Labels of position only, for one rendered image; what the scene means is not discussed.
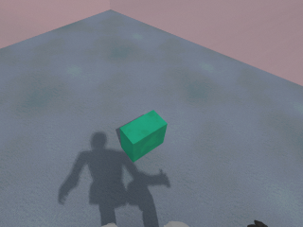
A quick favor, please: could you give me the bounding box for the carton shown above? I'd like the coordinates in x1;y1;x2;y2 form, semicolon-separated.
119;110;168;162

